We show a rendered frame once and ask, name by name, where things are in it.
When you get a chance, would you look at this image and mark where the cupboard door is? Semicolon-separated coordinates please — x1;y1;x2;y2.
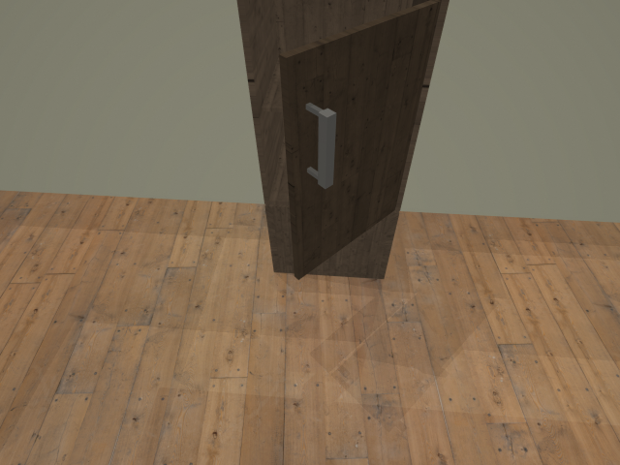
279;0;441;280

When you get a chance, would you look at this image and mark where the handle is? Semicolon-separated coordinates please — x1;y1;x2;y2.
306;103;336;189

